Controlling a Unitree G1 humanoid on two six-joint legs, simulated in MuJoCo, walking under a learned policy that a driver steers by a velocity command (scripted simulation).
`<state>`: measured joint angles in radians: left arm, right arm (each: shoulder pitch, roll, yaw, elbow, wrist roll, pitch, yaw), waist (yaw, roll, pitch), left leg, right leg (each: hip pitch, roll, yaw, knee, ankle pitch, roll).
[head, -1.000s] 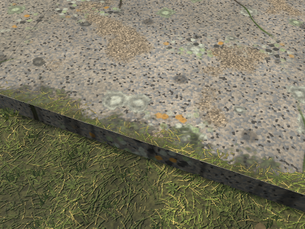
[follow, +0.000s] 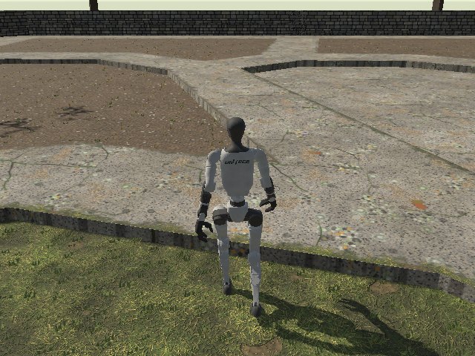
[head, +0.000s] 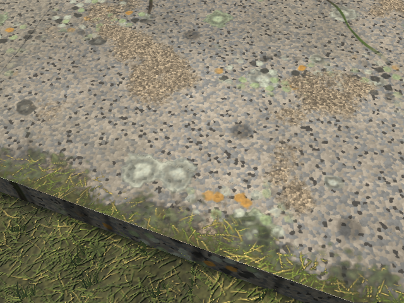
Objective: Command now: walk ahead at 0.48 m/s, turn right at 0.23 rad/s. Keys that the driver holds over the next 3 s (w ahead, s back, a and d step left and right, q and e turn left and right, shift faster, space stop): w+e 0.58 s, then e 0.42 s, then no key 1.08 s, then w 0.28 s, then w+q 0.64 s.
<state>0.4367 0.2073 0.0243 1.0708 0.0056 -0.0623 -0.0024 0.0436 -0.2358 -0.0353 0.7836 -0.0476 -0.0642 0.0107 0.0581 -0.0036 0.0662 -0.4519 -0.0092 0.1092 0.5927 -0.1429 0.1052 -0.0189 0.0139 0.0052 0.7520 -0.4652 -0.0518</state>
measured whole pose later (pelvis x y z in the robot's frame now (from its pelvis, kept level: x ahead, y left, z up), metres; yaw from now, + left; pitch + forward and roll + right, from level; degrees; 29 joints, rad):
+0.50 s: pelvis +0.26 -0.02 +0.00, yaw -15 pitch +0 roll +1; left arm 0.05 0.19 0.03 0.87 0.04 -0.02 -0.03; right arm 0.42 -0.19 -0.02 0.99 -0.02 -0.07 -0.03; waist -0.03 0.00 0.05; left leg 0.04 0.05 0.33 0.59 -0.40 0.03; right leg -0.42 0.03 -0.15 0.64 -0.18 -0.18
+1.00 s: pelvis +0.48 -0.06 +0.04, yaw -33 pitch +3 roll +0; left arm 0.45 0.23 0.06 0.90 0.00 0.00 0.04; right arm -0.04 -0.08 0.08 0.50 -0.02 0.01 -0.02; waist 0.06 0.01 0.06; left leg -0.85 -0.02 0.06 1.15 -0.37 0.08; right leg -0.07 0.10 0.17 0.38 -0.20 -0.09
